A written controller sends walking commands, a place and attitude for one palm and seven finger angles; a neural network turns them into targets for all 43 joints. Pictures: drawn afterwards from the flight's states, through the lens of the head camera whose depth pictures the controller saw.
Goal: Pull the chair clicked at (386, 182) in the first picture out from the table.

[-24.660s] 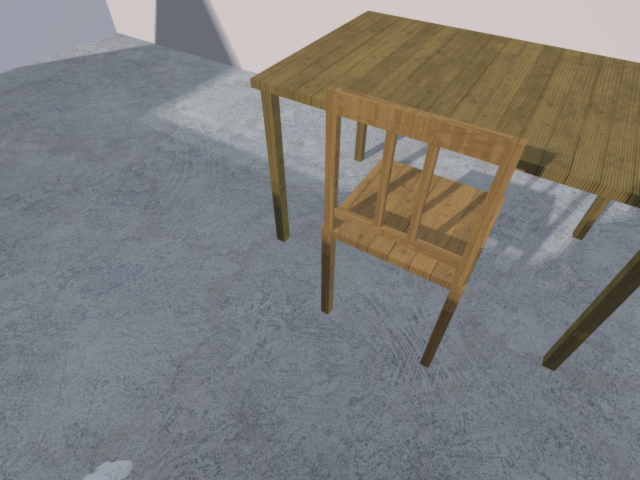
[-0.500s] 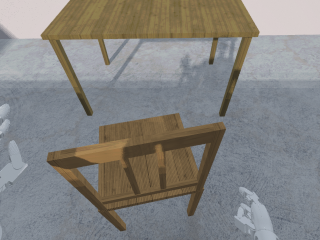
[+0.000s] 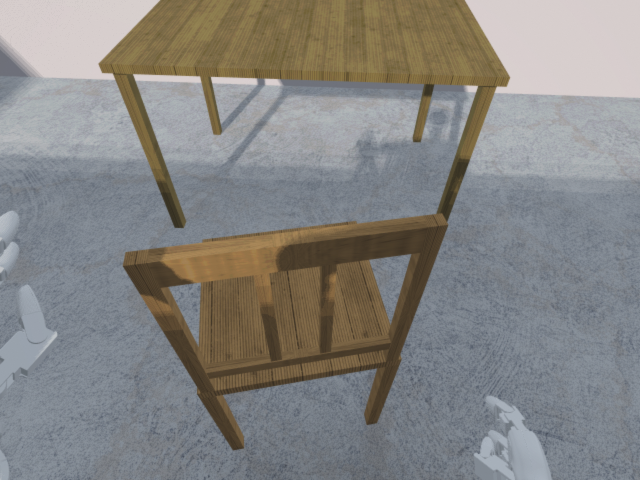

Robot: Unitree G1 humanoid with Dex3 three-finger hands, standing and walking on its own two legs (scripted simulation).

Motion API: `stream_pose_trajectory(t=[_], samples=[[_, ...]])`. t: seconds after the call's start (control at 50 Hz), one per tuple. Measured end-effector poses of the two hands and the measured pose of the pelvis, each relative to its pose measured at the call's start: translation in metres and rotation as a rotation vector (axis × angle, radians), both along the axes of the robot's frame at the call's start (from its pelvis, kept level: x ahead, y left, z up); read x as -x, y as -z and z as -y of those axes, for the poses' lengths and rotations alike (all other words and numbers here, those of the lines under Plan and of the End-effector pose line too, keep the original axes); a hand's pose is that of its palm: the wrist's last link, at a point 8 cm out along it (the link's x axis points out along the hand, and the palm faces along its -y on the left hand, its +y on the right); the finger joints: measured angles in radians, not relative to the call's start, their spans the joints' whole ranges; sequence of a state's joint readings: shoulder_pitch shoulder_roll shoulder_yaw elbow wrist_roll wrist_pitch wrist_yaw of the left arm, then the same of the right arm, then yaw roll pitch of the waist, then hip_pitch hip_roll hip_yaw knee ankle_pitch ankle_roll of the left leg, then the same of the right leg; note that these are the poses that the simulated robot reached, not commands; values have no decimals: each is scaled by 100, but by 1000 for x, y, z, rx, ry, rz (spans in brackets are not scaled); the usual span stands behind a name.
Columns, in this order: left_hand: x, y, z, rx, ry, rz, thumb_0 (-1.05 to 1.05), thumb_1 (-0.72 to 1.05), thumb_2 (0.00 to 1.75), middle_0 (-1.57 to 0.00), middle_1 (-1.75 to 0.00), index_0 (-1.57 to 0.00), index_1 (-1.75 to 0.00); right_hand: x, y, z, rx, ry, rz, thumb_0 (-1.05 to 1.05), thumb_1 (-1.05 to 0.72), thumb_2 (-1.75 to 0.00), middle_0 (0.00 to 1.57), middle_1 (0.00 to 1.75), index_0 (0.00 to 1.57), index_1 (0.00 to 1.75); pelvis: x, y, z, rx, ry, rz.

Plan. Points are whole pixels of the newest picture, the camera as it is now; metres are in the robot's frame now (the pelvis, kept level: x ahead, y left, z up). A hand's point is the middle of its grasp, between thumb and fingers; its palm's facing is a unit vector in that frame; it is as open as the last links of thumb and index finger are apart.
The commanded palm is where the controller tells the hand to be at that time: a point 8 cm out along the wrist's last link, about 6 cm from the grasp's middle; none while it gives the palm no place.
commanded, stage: step back with the hand held close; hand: left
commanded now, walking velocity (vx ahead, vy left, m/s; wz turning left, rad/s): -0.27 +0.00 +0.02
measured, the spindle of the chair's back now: (269, 319) +0.37 +0.12 -0.09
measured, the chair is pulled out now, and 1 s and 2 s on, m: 0.60 0.60 0.60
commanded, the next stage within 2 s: stop stepping back and stand still in 0.86 s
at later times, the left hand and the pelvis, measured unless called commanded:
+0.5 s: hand out of the picture +0.13 +0.27 +0.17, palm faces +0.55 -0.70 -0.46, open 7.4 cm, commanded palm +0.06 +0.31 +0.19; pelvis -0.05 -0.01 -0.01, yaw +6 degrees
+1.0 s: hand out of the picture +0.09 +0.19 +0.18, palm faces +0.25 -0.75 -0.61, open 7.4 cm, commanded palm +0.01 +0.26 +0.19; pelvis -0.13 -0.04 +0.00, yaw -1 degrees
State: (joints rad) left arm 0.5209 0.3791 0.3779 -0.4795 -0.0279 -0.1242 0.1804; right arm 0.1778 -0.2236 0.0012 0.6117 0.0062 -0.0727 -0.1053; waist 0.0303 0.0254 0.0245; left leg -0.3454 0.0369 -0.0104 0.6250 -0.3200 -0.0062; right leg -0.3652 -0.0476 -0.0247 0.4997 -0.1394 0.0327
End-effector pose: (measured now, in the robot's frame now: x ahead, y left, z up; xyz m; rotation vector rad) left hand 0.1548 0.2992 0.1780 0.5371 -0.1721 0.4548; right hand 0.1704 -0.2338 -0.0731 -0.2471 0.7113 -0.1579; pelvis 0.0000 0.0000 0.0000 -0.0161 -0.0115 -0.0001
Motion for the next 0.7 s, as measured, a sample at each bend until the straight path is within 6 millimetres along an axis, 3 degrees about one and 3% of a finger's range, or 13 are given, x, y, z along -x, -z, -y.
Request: stream_pose_trajectory(t=[0.08, 0.2, 0.32, 0.44, 0.64, 0.7], samples=[[5, 2, -8, -14, 21, -15, 2, 89, 90, -21, -30, -22, -30, 21, -2, 0, 24, 23, -21, 1, -91, -90, 20, 30, 20, 30, 11, 0, -6, 14, -3, -3], [21, -13, -14, -127, 50, 47, 2, 89, 90, -21, -30, -22, -30, 41, 1, -5, 23, 23, -17, 1, -91, -90, 20, 30, 20, 30, 23, 7, -6, 11, -36, 11], [47, -18, -11, -191, 0, 114, 2, 89, 90, -21, -30, -22, -30, 40, 18, -7, -8, -23, 8, 1, -91, -90, 20, 30, 20, 30, 29, 18, 3, 10, -73, 34], [70, -13, -1, -126, -60, 137, 2, 89, 90, -21, -30, -22, -30, 34, 25, -6, -8, -111, -21, 1, -91, -90, 20, 30, 20, 30, 40, 18, 10, -12, -104, 16], [83, -7, -25, -99, -31, 80, 2, 89, 90, -21, -30, -22, -30, 43, -3, -20, 27, -90, 13, 1, -91, -90, 20, 30, 20, 30, 64, 5, -1, 18, -96, -18], [84, -15, -21, -71, -12, 99, 2, 89, 90, -21, -30, -22, -30, 52, -11, -25, 2, -89, 22, 1, -91, -90, 20, 30, 20, 30, 68, -3, 1, 43, -74, -31]])
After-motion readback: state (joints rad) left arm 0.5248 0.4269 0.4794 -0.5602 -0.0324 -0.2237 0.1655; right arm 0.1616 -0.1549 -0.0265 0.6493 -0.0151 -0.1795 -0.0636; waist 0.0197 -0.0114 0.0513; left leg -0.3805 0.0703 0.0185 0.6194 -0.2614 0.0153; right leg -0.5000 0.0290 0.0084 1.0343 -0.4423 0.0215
